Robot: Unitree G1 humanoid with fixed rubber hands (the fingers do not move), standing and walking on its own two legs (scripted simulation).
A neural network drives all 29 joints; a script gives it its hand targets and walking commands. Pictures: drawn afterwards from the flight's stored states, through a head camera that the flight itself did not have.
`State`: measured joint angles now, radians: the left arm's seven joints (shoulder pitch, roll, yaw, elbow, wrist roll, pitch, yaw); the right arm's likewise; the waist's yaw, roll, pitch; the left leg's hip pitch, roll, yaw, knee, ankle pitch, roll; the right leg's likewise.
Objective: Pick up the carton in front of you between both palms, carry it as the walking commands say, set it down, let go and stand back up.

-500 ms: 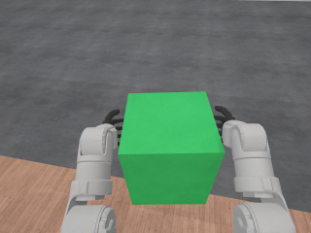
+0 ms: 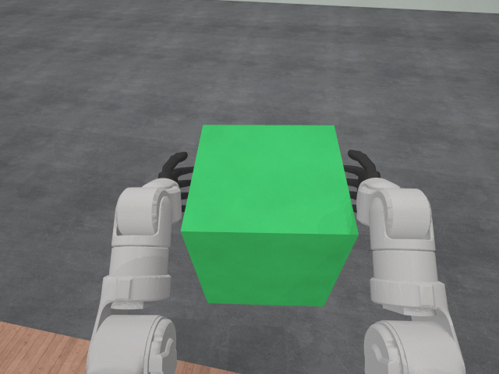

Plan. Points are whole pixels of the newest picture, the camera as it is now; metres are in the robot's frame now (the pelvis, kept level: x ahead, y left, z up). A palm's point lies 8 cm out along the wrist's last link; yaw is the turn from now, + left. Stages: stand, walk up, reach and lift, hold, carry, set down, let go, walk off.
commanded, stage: carry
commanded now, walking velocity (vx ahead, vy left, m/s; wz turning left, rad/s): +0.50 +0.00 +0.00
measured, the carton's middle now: (266, 220) +0.36 +0.01 +0.06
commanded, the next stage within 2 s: none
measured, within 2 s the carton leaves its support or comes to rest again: neither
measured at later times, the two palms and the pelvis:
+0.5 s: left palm (216, 104) +0.66 +0.13 +0.10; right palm (348, 105) +0.66 -0.17 +0.10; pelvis +0.31 -0.01 -0.02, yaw +2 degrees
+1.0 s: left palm (211, 46) +0.94 +0.18 +0.12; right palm (315, 46) +0.95 -0.12 +0.12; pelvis +0.60 +0.02 -0.02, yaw +1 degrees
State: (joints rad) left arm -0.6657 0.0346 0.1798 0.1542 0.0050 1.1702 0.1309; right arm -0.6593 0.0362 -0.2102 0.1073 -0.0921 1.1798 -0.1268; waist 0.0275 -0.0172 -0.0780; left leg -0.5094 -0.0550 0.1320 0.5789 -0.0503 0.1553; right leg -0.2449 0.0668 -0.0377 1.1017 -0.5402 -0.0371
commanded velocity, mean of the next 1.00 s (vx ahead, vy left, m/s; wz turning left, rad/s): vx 0.50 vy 0.00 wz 0.00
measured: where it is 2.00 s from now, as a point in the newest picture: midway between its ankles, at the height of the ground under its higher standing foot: (262, 194)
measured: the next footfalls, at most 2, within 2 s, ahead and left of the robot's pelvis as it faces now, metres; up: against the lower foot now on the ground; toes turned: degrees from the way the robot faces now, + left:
right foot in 0.46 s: +0.47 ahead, -0.07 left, -0.02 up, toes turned -3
left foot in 1.00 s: +0.77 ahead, +0.11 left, -0.02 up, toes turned +8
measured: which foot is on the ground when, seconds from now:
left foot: down 0.00-0.48, up 0.50-0.98, down 1.00-1.00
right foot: up 0.00-0.44, down 0.46-1.00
